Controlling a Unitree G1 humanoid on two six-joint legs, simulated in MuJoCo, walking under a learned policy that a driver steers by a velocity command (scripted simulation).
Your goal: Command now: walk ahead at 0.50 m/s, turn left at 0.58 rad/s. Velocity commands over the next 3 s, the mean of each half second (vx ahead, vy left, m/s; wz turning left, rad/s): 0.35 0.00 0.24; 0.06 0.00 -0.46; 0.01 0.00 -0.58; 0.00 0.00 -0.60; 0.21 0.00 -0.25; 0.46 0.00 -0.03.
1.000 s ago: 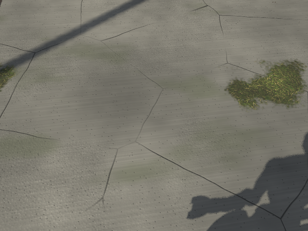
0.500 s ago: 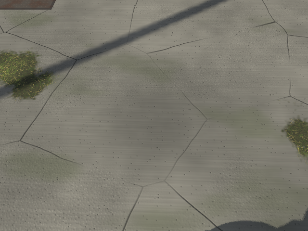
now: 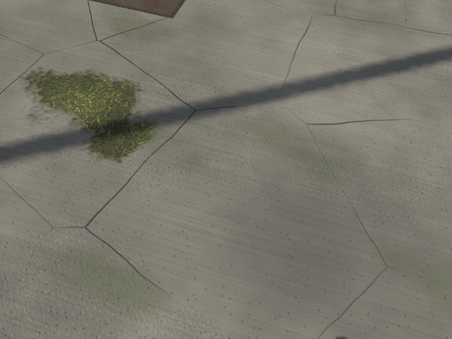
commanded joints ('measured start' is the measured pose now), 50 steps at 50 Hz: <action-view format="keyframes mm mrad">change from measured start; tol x32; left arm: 1 -63 51 11 -79 7 -2 0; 50 46 79 11 -215 -29 156 -18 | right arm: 1 -22 -180 -44 -73 6 -21 -23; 16 280 -140 -6 -11 -3 -3 -28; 50 -161 -217 -46 -162 -21 53 -56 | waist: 1 20 71 -43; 13 65 154 -143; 15 57 -274 -465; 50 5 210 -116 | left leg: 1 28 221 -211 -149 257 153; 9 127 239 -313 -38 141 103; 13 177 170 -233 270 606 14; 15 -296 -53 -137 896 -431 -114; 17 -425 48 -140 1000 -409 -136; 35 90 146 -78 -3 51 -103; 37 125 510 -468 -63 341 132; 50 116 389 -19 -25 380 120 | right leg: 1 -16 28 -1 -197 177 23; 11 123 110 -13 -532 225 -46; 15 1035 -306 507 -472 907 -415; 31 323 -26 340 -687 59 -235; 37 20 229 78 -99 -448 -37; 42 2 131 40 235 -223 67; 50 163 77 -73 -138 -180 60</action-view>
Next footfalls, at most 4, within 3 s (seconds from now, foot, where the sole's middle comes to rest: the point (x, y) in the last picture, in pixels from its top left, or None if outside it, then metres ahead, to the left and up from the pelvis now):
0.26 right None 0.36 -0.12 -0.78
0.70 left None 0.36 0.11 -0.78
1.12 right None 0.30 -0.15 -0.78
1.62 left None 0.41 0.04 -0.78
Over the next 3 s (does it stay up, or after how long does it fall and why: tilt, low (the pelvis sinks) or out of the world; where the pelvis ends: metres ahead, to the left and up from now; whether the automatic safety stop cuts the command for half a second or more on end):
stays up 0.50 -0.27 -0.01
